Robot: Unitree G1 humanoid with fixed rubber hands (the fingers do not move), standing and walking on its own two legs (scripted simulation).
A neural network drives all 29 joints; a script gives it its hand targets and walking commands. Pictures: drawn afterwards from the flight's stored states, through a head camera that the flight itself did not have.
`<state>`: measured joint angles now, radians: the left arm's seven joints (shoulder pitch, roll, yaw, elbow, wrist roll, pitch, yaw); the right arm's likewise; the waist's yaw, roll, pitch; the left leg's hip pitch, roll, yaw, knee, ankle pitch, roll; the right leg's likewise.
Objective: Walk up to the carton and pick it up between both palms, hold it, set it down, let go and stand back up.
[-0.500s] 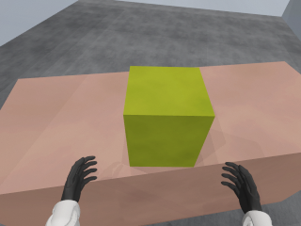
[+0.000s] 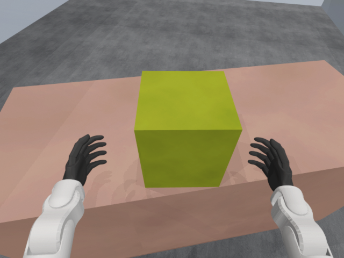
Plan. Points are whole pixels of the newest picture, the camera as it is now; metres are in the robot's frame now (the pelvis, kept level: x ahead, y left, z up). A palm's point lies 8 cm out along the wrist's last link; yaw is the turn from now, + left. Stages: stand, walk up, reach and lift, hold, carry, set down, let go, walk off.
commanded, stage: reach and lift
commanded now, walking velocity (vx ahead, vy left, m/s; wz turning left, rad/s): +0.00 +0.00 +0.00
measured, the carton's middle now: (182, 132) +0.42 -0.01 +0.05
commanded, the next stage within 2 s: none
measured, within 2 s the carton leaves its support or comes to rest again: neither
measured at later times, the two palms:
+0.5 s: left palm (77, 136) +0.33 +0.21 +0.13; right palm (278, 137) +0.33 -0.21 +0.13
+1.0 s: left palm (80, 97) +0.39 +0.21 +0.19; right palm (274, 99) +0.40 -0.21 +0.18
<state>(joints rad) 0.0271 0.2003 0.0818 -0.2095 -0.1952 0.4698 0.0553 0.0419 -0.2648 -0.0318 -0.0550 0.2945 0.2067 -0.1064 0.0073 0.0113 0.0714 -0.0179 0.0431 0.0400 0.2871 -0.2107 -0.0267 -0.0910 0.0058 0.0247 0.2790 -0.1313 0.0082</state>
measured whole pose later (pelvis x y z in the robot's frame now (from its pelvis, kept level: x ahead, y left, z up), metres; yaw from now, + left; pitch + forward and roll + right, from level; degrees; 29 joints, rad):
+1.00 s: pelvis -0.02 -0.01 +0.00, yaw +0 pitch +3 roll +0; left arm -0.79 0.35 0.12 0.45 -0.21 0.65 0.07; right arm -0.84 -0.38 0.04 0.68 0.45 0.41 -0.09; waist -0.02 -0.01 -0.04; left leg -0.19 0.05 0.02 0.35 -0.20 -0.03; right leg -0.25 0.01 0.02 0.31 -0.11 0.00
